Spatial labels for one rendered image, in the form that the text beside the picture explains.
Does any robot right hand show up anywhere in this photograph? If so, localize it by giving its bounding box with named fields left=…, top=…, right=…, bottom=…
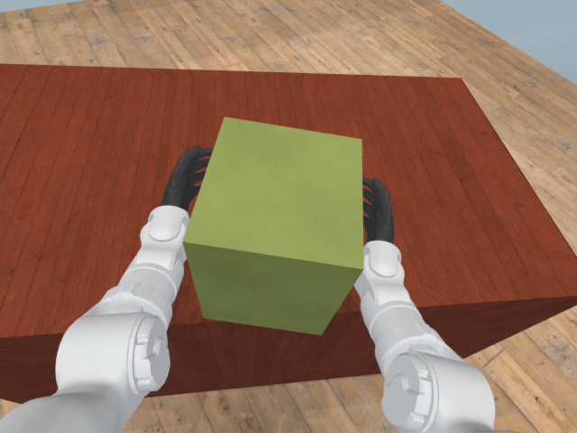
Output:
left=362, top=177, right=394, bottom=244

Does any robot left upper arm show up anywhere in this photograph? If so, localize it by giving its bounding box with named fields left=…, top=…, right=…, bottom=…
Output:
left=0, top=312, right=170, bottom=433

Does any robot left hand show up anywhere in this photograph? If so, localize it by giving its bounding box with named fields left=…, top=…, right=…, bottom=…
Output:
left=160, top=145, right=213, bottom=212

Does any carton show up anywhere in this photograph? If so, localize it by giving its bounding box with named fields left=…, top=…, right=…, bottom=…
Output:
left=182, top=117, right=364, bottom=336

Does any pedestal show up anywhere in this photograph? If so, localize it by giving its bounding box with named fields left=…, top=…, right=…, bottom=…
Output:
left=0, top=63, right=577, bottom=404

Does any robot left forearm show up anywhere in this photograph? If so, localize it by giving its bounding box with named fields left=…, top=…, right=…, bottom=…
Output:
left=56, top=206, right=189, bottom=388

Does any robot right upper arm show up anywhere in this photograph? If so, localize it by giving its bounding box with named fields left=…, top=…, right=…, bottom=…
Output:
left=381, top=350, right=521, bottom=433

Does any robot right forearm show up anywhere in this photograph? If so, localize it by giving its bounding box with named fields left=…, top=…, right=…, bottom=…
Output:
left=354, top=240, right=495, bottom=420

